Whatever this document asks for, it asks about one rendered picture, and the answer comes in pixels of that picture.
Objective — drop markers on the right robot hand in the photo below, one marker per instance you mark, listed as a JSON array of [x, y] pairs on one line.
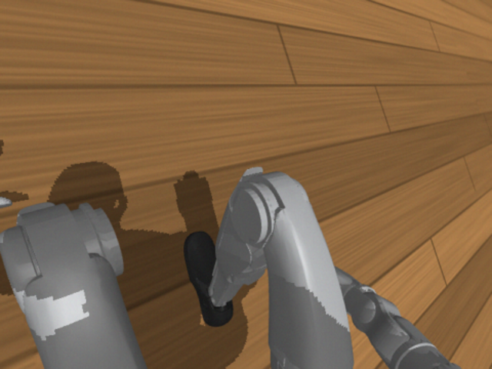
[[346, 281]]

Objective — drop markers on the right robot foot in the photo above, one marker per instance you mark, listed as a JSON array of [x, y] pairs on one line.
[[199, 255]]

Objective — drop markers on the right robot arm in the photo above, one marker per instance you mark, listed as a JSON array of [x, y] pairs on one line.
[[397, 341]]

